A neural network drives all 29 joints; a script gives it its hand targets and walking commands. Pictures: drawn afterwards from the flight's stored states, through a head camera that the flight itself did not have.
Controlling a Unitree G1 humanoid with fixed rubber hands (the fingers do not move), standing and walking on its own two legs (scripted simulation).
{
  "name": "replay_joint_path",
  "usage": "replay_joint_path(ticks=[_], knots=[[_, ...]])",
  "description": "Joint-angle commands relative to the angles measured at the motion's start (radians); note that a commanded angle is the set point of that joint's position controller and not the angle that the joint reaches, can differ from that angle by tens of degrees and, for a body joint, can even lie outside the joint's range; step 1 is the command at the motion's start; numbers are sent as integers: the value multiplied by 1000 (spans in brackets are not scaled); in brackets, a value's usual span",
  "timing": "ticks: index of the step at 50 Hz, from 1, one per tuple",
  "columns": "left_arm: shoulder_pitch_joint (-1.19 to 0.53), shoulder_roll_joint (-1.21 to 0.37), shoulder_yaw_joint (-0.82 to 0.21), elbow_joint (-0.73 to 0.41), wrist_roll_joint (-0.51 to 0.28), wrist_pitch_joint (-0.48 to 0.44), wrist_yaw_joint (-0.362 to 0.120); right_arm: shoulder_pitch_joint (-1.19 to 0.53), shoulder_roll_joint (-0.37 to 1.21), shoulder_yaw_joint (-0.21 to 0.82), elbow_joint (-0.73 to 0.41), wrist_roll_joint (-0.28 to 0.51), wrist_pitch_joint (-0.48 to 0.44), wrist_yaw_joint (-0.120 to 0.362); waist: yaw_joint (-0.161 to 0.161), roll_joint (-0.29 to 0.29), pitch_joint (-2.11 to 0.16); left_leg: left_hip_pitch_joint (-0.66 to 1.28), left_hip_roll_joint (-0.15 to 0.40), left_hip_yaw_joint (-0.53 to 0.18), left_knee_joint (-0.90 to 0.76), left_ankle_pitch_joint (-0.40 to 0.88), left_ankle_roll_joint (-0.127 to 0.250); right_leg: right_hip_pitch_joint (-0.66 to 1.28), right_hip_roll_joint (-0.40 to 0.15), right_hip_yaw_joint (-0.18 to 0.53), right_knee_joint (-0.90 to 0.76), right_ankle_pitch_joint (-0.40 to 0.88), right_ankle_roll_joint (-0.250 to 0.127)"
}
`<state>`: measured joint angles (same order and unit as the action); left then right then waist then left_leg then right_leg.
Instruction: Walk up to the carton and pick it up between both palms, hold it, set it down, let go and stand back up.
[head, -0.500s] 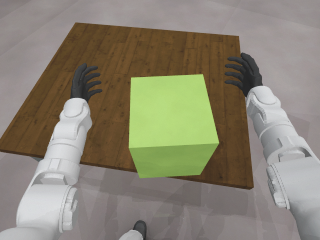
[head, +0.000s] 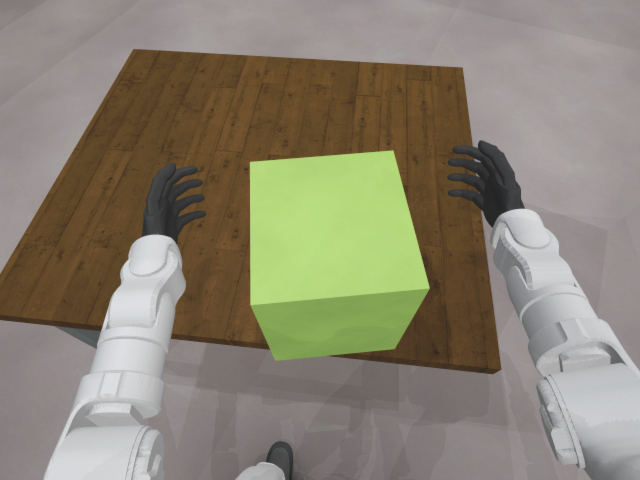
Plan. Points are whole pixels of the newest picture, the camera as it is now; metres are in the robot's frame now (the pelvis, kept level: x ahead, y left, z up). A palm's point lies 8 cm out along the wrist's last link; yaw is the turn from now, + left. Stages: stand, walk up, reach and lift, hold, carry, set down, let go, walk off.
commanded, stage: set down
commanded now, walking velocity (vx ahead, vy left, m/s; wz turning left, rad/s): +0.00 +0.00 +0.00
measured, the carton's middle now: (329, 264) +0.41 +0.06 -0.07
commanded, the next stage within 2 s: none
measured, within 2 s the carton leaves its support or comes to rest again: neither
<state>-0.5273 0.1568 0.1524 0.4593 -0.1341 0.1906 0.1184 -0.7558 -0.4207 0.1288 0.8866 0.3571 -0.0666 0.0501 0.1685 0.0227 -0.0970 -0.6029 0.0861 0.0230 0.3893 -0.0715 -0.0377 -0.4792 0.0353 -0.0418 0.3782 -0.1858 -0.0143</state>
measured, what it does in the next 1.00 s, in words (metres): stands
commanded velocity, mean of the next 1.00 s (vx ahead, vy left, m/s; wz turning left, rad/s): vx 0.00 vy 0.00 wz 0.00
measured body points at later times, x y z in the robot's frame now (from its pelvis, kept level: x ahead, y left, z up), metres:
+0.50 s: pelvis +0.00 -0.01 +0.00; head +0.04 +0.01 +0.45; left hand +0.31 +0.23 +0.01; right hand +0.39 -0.18 +0.02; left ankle +0.05 +0.14 -0.74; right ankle -0.02 -0.11 -0.74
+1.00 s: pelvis +0.00 -0.02 -0.01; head +0.05 -0.01 +0.44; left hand +0.28 +0.21 -0.02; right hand +0.34 -0.19 -0.02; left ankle +0.05 +0.14 -0.74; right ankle -0.02 -0.11 -0.74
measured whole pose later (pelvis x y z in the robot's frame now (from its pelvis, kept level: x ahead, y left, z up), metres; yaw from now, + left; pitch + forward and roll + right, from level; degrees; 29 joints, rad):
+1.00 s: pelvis +0.00 -0.02 -0.01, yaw +1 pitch +7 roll +0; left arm -0.15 0.11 0.04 0.66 -0.09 -0.33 0.14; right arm -0.28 -0.30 0.19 0.95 0.34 -0.49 0.08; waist 0.08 0.00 -0.03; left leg -0.46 0.08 0.01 0.49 -0.15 -0.06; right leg -0.35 0.03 -0.06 0.53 -0.30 -0.04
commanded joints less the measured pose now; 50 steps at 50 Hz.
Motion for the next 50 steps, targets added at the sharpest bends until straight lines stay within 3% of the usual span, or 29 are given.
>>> replay_joint_path(ticks=[1, 20, 28, 40, 50], knots=[[-307, 128, 27, -239, 21, -102, 3, -366, -166, -72, -210, -8, -103, 5, -8, -92, -713, 427, -89, 29, 72, 385, -13, 282, 52, 18, 33, 473, 59], [-81, 32, -51, -161, 64, -295, 25, -94, -117, -74, -88, -6, -258, 51, -57, -51, -458, 434, -86, 18, 74, 196, -4, 205, 39, 27, 23, 182, 25], [-11, 21, -74, -126, 72, -377, 36, 2, -80, -52, -95, 0, -329, 59, -68, -37, -375, 394, -86, 16, 71, 104, 8, 205, 21, 39, 39, 112, 15], [72, 46, -78, -43, 56, -525, 37, 119, -51, -25, -134, -13, -438, 38, -72, -75, -376, 320, -87, 13, 85, 68, 17, 267, 0, 67, 79, 168, 21], [185, 47, -99, 27, 50, -602, 6, 263, -45, 16, -79, -7, -512, 27, -91, -87, -336, 340, -88, -2, 92, 143, 6, 344, -14, 84, 90, 363, 32]])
